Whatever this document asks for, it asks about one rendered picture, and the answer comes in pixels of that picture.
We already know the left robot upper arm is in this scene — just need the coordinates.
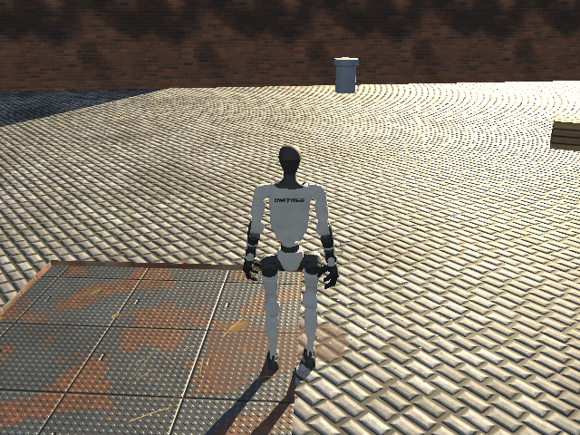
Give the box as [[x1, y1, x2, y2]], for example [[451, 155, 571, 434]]
[[250, 183, 271, 234]]

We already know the right robot upper arm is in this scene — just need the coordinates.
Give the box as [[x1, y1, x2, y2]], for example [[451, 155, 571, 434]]
[[309, 184, 330, 236]]

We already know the robot right foot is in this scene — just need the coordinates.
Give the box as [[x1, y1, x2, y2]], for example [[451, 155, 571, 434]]
[[304, 346, 316, 369]]

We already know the left robot shin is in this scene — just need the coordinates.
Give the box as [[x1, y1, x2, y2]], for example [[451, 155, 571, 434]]
[[265, 302, 278, 360]]

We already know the robot right hand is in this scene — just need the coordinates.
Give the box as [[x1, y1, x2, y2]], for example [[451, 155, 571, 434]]
[[317, 264, 339, 289]]

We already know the right robot forearm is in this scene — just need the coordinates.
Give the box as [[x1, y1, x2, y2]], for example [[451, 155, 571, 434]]
[[320, 222, 337, 266]]

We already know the left robot forearm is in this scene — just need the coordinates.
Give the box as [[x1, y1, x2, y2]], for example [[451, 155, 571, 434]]
[[245, 220, 260, 261]]

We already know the robot left hand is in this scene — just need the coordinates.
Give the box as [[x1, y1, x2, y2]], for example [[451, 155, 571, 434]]
[[243, 259, 261, 281]]

